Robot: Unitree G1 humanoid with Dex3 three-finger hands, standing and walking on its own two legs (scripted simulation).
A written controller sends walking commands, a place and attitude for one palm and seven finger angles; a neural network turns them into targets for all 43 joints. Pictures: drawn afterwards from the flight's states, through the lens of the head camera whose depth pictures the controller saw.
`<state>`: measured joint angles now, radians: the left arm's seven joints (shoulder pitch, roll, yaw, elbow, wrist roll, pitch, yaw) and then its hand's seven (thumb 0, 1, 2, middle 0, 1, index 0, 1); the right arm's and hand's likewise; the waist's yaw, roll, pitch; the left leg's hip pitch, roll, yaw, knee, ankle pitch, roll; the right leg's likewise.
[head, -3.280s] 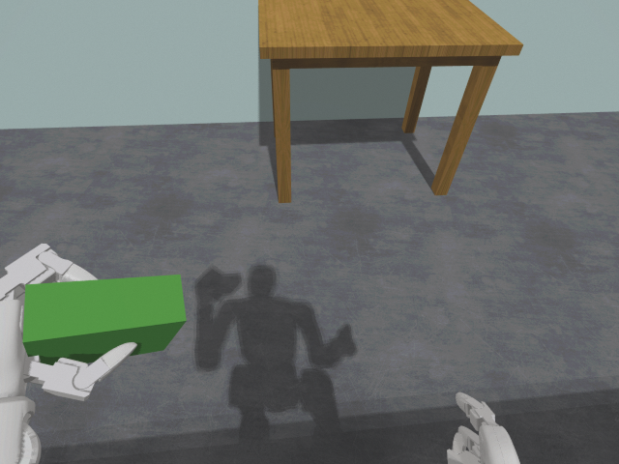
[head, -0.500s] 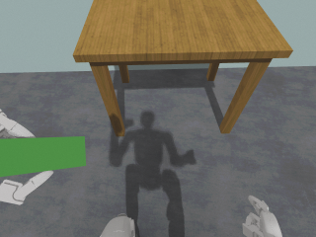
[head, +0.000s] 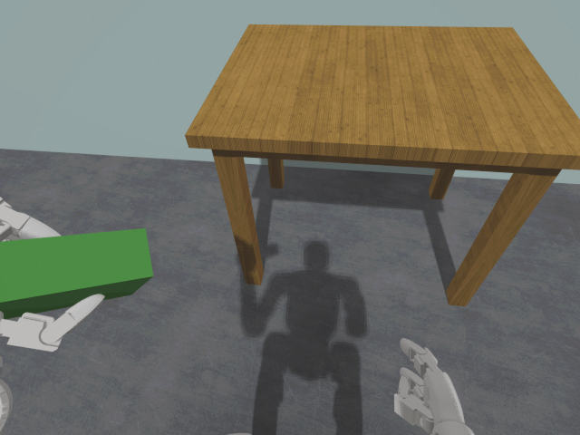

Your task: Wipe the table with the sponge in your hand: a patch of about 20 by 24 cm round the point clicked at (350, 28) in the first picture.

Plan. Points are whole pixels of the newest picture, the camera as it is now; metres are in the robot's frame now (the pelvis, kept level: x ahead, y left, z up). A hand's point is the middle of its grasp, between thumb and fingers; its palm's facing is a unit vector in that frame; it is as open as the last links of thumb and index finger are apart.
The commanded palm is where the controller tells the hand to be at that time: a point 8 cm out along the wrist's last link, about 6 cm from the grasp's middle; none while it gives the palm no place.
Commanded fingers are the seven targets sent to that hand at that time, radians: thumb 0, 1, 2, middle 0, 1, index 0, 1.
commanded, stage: turn to face it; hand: left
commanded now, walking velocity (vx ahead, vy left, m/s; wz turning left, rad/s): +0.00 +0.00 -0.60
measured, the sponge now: (94, 271) +0.21 +0.23 +0.19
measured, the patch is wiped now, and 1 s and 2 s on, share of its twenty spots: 0.00 0.00 0.00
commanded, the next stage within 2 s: take the last steps up to it in 0.60 s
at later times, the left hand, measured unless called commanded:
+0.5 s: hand (156, 256) +0.24 +0.18 +0.18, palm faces +0.19 -0.86 -0.48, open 9.3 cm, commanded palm +0.20 +0.22 +0.19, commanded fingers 0.00 0.10 1.30 -1.20 -1.60 -1.20 -1.60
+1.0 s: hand (222, 319) +0.18 +0.09 +0.18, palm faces +0.04 -0.85 -0.53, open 9.3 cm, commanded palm +0.15 +0.16 +0.19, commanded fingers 0.00 0.10 1.30 -1.20 -1.60 -1.20 -1.60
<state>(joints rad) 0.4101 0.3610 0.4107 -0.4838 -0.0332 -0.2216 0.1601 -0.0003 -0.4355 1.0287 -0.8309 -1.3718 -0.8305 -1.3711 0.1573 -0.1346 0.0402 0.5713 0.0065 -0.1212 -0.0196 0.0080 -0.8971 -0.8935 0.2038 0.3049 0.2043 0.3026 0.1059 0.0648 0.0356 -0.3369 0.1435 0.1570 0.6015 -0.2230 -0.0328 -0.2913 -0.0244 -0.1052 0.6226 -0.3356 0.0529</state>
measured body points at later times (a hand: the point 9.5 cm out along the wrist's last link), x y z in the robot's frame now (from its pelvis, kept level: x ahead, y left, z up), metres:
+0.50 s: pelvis -0.03 -0.01 +0.01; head +0.00 -0.01 +0.45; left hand +0.22 +0.23 +0.21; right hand +0.05 -0.30 -0.08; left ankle -0.02 +0.11 -0.73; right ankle +0.00 -0.10 -0.71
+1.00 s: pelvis -0.09 -0.05 +0.02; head -0.07 -0.08 +0.46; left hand +0.18 +0.14 +0.21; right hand -0.06 -0.35 -0.09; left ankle -0.05 +0.08 -0.67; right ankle -0.08 -0.14 -0.73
